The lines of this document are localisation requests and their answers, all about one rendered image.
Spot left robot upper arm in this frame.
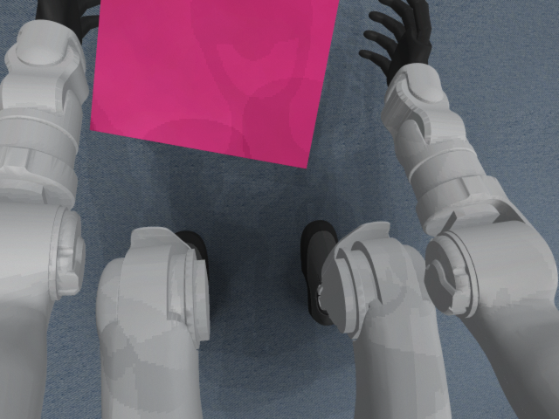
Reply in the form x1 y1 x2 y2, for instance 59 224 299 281
0 202 86 419

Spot right robot hand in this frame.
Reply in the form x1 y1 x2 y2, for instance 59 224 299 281
359 0 432 87

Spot right robot upper arm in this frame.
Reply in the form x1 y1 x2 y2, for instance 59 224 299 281
424 221 559 419

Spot right robot forearm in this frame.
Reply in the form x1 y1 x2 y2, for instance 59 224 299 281
381 63 558 289

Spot robot thigh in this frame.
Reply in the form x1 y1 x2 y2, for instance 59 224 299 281
100 244 210 419
328 237 452 419

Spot left robot forearm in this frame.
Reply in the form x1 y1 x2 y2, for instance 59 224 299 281
0 19 89 210

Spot carton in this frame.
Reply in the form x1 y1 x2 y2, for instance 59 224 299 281
90 0 339 168

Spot left robot hand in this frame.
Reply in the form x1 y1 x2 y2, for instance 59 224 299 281
35 0 100 45

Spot robot left thigh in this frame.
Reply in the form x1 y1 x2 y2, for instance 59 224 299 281
100 244 210 419

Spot robot right thigh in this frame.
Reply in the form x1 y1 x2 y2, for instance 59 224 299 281
328 237 452 419

